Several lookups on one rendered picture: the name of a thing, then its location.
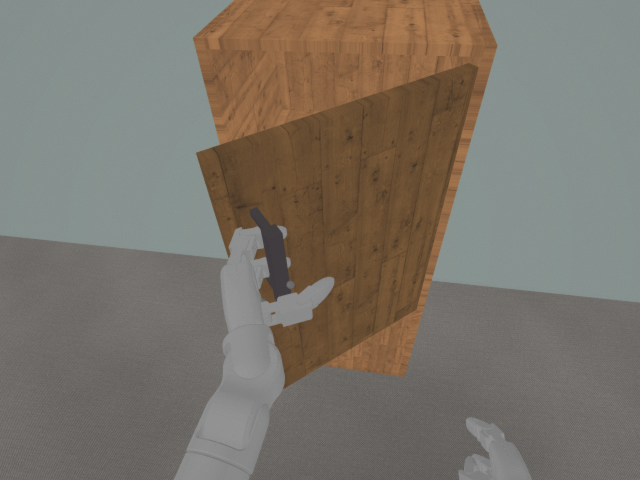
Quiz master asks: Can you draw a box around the left robot forearm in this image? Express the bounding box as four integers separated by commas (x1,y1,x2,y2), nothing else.
174,324,285,480

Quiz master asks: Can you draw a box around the robot right hand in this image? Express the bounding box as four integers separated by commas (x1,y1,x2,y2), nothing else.
458,417,532,480

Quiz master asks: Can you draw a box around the cupboard door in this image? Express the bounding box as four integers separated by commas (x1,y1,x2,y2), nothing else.
196,63,479,389

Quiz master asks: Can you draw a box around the robot left hand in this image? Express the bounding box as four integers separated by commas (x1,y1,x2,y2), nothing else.
220,226,334,333

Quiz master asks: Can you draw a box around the handle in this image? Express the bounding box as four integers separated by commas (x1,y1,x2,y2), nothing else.
249,207,291,301

